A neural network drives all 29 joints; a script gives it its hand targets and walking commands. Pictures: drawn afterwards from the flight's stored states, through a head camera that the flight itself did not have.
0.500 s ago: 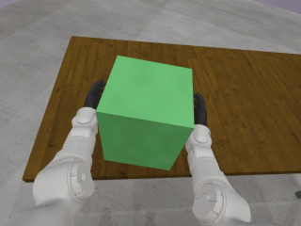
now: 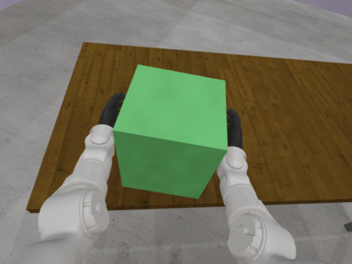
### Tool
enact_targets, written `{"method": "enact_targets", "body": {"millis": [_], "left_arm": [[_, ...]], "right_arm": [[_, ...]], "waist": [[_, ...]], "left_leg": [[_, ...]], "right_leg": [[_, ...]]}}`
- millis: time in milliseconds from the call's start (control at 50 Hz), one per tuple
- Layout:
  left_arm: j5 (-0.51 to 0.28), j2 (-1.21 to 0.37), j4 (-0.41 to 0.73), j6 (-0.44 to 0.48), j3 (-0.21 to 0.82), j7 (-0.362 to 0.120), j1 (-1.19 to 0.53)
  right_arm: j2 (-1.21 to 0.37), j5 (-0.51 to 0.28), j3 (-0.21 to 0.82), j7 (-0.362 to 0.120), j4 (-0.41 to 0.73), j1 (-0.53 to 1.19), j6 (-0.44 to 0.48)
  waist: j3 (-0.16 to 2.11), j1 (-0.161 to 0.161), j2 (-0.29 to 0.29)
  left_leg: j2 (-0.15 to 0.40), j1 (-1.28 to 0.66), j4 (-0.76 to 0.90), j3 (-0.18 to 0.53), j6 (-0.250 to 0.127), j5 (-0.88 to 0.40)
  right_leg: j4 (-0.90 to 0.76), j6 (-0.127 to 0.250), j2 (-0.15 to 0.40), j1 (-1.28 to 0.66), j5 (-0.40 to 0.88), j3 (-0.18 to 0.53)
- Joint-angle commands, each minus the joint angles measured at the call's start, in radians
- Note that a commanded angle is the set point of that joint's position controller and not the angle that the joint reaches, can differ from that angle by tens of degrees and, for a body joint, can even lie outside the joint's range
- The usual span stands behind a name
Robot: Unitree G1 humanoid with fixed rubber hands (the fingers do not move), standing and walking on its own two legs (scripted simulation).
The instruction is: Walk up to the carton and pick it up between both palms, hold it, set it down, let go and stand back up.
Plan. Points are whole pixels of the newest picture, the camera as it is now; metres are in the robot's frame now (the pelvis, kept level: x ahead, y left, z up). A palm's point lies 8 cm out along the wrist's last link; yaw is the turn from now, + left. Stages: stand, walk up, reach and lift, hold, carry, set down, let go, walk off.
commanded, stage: reach and lift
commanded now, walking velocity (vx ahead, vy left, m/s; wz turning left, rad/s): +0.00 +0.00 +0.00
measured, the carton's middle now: (170, 136) +0.41 +0.01 +0.03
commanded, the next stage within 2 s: none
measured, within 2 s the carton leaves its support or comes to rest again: leaves its support in 0.22 s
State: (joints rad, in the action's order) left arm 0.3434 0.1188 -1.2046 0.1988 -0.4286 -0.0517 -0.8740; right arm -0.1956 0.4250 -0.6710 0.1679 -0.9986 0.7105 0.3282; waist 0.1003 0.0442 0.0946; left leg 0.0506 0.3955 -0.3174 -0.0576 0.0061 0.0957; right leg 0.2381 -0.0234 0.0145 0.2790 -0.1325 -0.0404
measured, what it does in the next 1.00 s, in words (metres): stands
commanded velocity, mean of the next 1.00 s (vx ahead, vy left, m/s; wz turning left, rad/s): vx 0.00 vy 0.00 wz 0.00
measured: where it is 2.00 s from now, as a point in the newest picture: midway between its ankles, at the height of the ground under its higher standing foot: outside the picture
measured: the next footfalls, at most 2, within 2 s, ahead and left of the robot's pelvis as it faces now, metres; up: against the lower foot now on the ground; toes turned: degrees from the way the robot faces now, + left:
none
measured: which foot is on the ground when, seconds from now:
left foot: down 0.00-1.00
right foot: down 0.00-1.00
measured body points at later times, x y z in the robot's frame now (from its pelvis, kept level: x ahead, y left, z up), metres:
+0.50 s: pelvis -0.02 +0.00 +0.00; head +0.03 +0.04 +0.44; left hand +0.43 +0.16 +0.07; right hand +0.38 -0.14 +0.07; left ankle +0.03 +0.12 -0.75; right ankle -0.02 -0.13 -0.75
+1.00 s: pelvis +0.00 +0.00 +0.00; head -0.01 +0.04 +0.45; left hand +0.44 +0.16 +0.12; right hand +0.41 -0.14 +0.13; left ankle +0.03 +0.12 -0.75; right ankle -0.02 -0.13 -0.75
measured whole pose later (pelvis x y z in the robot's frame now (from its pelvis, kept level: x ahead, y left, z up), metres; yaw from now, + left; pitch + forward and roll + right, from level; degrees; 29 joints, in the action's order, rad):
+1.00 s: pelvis +0.00 +0.00 +0.00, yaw +0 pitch +9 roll -2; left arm 0.01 0.17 -1.14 0.15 -0.10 0.08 -0.84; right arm -0.01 -0.06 -0.16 0.24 -1.03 0.75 0.24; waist 0.22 0.07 0.04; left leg 0.05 0.42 -0.38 -0.05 0.00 0.13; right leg 0.29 -0.03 0.01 0.29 -0.16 -0.05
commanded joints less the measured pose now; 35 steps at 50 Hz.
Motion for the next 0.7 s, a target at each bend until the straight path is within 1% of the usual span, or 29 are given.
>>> {"method": "enact_targets", "body": {"millis": [0,20,40,60,80,100,120,140,160,180,200,220,260,280,300,320,380,400,420,460,480,540,560,580,600,620,640,660,680], "left_arm": [[0.004,-0.579,0.087,0.13,0.24,-0.095,-0.734],[0.006,-0.577,0.112,0.144,0.234,-0.094,-0.752],[-0.016,-0.578,0.081,0.145,0.259,-0.095,-0.744],[-0.017,-0.576,0.057,0.148,0.248,-0.098,-0.745],[-0.03,-0.573,0.093,0.163,0.272,-0.1,-0.769],[-0.025,-0.576,0.053,0.162,0.274,-0.1,-0.762],[-0.039,-0.571,0.066,0.172,0.275,-0.096,-0.763],[-0.035,-0.574,0.085,0.178,0.279,-0.095,-0.8],[-0.042,-0.579,0.058,0.177,0.29,-0.095,-0.789],[-0.041,-0.574,0.057,0.179,0.28,-0.095,-0.782],[-0.051,-0.587,0.059,0.187,0.307,-0.094,-0.794],[-0.056,-0.586,0.06,0.187,0.312,-0.093,-0.804],[-0.058,-0.583,0.04,0.19,0.309,-0.091,-0.806],[-0.074,-0.581,0.086,0.201,0.334,-0.089,-0.838],[-0.07,-0.578,0.038,0.195,0.305,-0.089,-0.81],[-0.079,-0.587,0.053,0.195,0.322,-0.088,-0.845],[-0.096,-0.607,0.037,0.196,0.332,-0.081,-0.847],[-0.102,-0.601,0.041,0.196,0.344,-0.079,-0.841],[-0.111,-0.6,0.058,0.197,0.344,-0.076,-0.858],[-0.122,-0.606,0.031,0.199,0.354,-0.076,-0.855],[-0.14,-0.609,0.061,0.203,0.367,-0.074,-0.885],[-0.166,-0.643,0.019,0.194,0.39,-0.068,-0.844],[-0.196,-0.666,0.088,0.205,0.434,-0.066,-0.901],[-0.191,-0.666,0.095,0.203,0.431,-0.061,-0.889],[-0.2,-0.661,0.112,0.209,0.438,-0.062,-0.895],[-0.207,-0.679,0.101,0.205,0.444,-0.061,-0.88],[-0.224,-0.663,0.114,0.203,0.461,-0.063,-0.898],[-0.216,-0.681,0.158,0.201,0.463,-0.054,-0.88],[-0.239,-0.672,0.159,0.201,0.491,-0.055,-0.873]], "right_arm": [[-0.506,0.085,0.382,-0.121,0.012,0.679,0.151],[-0.514,0.091,0.387,-0.123,-0.005,0.665,0.157],[-0.508,0.078,0.398,-0.119,0.0,0.688,0.163],[-0.501,0.077,0.396,-0.116,-0.004,0.693,0.164],[-0.507,0.083,0.405,-0.114,-0.01,0.673,0.176],[-0.506,0.071,0.4,-0.113,-0.018,0.684,0.177],[-0.503,0.076,0.416,-0.115,-0.018,0.682,0.184],[-0.495,0.068,0.408,-0.114,-0.042,0.695,0.185],[-0.493,0.075,0.405,-0.11,-0.034,0.708,0.189],[-0.49,0.075,0.404,-0.11,-0.041,0.693,0.187],[-0.497,0.07,0.414,-0.107,-0.053,0.704,0.199],[-0.494,0.06,0.412,-0.109,-0.047,0.722,0.2],[-0.495,0.064,0.412,-0.109,-0.063,0.727,0.2],[-0.494,0.038,0.432,-0.112,-0.058,0.73,0.202],[-0.495,0.041,0.437,-0.114,-0.058,0.725,0.197],[-0.49,0.045,0.416,-0.118,-0.065,0.747,0.188],[-0.47,0.026,0.437,-0.119,-0.047,0.79,0.189],[-0.471,0.018,0.444,-0.118,-0.058,0.779,0.181],[-0.482,0.013,0.45,-0.123,-0.042,0.786,0.175],[-0.491,-0.005,0.483,-0.12,-0.051,0.792,0.165],[-0.511,-0.018,0.5,-0.124,-0.054,0.776,0.155],[-0.496,-0.054,0.525,-0.118,-0.02,0.825,0.143],[-0.51,-0.066,0.549,-0.114,-0.016,0.817,0.137],[-0.509,-0.078,0.575,-0.115,0.011,0.827,0.133],[-0.529,-0.097,0.596,-0.114,-0.022,0.794,0.121],[-0.525,-0.113,0.625,-0.114,0.01,0.818,0.121],[-0.524,-0.146,0.652,-0.115,0.023,0.817,0.113],[-0.543,-0.174,0.684,-0.118,0.033,0.813,0.105],[-0.543,-0.199,0.713,-0.109,0.04,0.819,0.091]], "waist": [[0.654,-0.002,-0.177],[0.692,-0.018,-0.19],[0.681,0.0,-0.17],[0.66,0.0,-0.159],[0.702,0.003,-0.173],[0.708,0.001,-0.177],[0.716,-0.004,-0.173],[0.689,0.002,-0.2],[0.696,0.006,-0.187],[0.671,0.008,-0.17],[0.707,0.014,-0.194],[0.674,0.011,-0.193],[0.682,0.006,-0.193],[0.694,0.004,-0.204],[0.677,-0.011,-0.189],[0.656,0.007,-0.192],[0.693,-0.013,-0.212],[0.679,-0.01,-0.214],[0.71,-0.015,-0.19],[0.717,0.001,-0.181],[0.759,-0.008,-0.197],[0.753,-0.004,-0.186],[0.789,0.024,-0.188],[0.824,0.007,-0.185],[0.81,0.014,-0.173],[0.831,0.006,-0.19],[0.839,0.014,-0.185],[0.848,-0.011,-0.205],[0.846,0.006,-0.172]], "left_leg": [[-0.04,-0.356,-0.068,-0.079,0.077,-0.405],[-0.037,-0.362,-0.06,-0.074,0.07,-0.415],[-0.04,-0.344,-0.07,-0.074,0.069,-0.398],[-0.042,-0.319,-0.055,-0.078,0.063,-0.345],[-0.044,-0.322,-0.053,-0.08,0.062,-0.346],[-0.043,-0.303,-0.046,-0.082,0.06,-0.324],[-0.042,-0.311,-0.049,-0.078,0.061,-0.321],[-0.038,-0.311,-0.039,-0.075,0.063,-0.313],[-0.039,-0.311,-0.045,-0.081,0.063,-0.29],[-0.039,-0.312,-0.039,-0.078,0.06,-0.289],[-0.037,-0.322,-0.048,-0.079,0.066,-0.302],[-0.04,-0.31,-0.04,-0.078,0.063,-0.264],[-0.032,-0.335,-0.046,-0.08,0.065,-0.276],[-0.036,-0.338,-0.046,-0.078,0.065,-0.284],[-0.037,-0.322,-0.038,-0.083,0.06,-0.255],[-0.038,-0.309,-0.025,-0.08,0.061,-0.207],[-0.036,-0.299,-0.022,-0.077,0.059,-0.185],[-0.036,-0.309,-0.022,-0.078,0.058,-0.169],[-0.035,-0.324,-0.031,-0.077,0.059,-0.191],[-0.039,-0.307,-0.044,-0.066,0.052,-0.227],[-0.038,-0.305,-0.04,-0.066,0.052,-0.212],[-0.04,-0.297,-0.048,-0.06,0.056,-0.21],[-0.036,-0.318,-0.065,-0.051,0.061,-0.232],[-0.036,-0.34,-0.076,-0.045,0.059,-0.272],[-0.04,-0.337,-0.085,-0.045,0.059,-0.292],[-0.039,-0.341,-0.096,-0.038,0.06,-0.321],[-0.042,-0.328,-0.099,-0.034,0.059,-0.325],[-0.045,-0.343,-0.104,-0.029,0.059,-0.365],[-0.046,-0.344,-0.116,-0.026,0.058,-0.383]], "right_leg": [[0.049,0.008,-0.032,-0.214,0.427,-0.062],[0.058,0.0,-0.035,-0.231,0.453,-0.055],[0.062,0.004,-0.034,-0.226,0.457,-0.055],[0.055,0.001,-0.026,-0.233,0.448,-0.057],[0.071,-0.003,-0.023,-0.243,0.471,-0.057],[0.071,-0.003,-0.028,-0.245,0.457,-0.044],[0.07,-0.003,-0.027,-0.232,0.451,-0.051],[0.067,0.004,-0.026,-0.215,0.428,-0.053],[0.054,0.007,-0.029,-0.189,0.38,-0.057],[0.057,0.003,-0.025,-0.202,0.392,-0.061],[0.063,0.004,-0.031,-0.193,0.392,-0.063],[0.052,0.007,-0.032,-0.173,0.344,-0.059],[0.05,0.009,-0.035,-0.149,0.329,-0.059],[0.052,0.012,-0.036,-0.132,0.318,-0.058],[0.046,0.013,-0.035,-0.143,0.298,-0.049],[0.042,0.013,-0.035,-0.128,0.248,-0.058],[0.039,0.019,-0.04,-0.12,0.235,-0.048],[0.035,0.019,-0.038,-0.092,0.209,-0.048],[0.043,0.021,-0.041,-0.101,0.226,-0.046],[0.059,0.013,-0.035,-0.131,0.285,-0.044],[0.06,0.017,-0.035,-0.125,0.279,-0.034],[0.062,0.02,-0.042,-0.121,0.284,-0.033],[0.074,0.018,-0.041,-0.113,0.304,-0.042],[0.075,0.016,-0.047,-0.099,0.32,-0.039],[0.084,0.012,-0.044,-0.12,0.347,-0.029],[0.09,0.015,-0.04,-0.127,0.369,-0.03],[0.096,0.018,-0.044,-0.144,0.401,-0.021],[0.101,0.013,-0.047,-0.159,0.406,-0.013],[0.103,0.006,-0.049,-0.156,0.442,-0.014]]}}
